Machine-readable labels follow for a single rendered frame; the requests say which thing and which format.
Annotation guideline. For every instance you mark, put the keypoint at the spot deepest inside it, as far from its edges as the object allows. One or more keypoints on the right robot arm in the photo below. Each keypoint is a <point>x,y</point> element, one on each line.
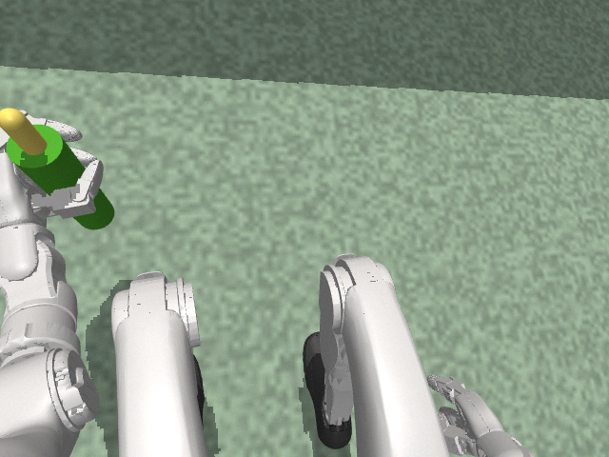
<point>501,444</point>

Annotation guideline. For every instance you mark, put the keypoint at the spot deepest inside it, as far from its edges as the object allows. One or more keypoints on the left robot hand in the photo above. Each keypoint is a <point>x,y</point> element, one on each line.
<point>23,201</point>

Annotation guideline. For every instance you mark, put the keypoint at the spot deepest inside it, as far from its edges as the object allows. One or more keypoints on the bottle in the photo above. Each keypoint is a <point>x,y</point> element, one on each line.
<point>44,156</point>

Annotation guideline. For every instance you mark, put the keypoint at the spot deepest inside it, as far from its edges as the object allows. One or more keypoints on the right robot foot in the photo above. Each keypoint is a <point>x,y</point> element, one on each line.
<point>331,436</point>

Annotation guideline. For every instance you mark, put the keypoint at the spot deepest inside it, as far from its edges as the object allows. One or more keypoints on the left robot arm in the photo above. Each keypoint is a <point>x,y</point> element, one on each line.
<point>46,395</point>

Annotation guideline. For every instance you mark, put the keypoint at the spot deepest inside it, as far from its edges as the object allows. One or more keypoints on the right robot hand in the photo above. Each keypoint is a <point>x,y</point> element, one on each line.
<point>464,426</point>

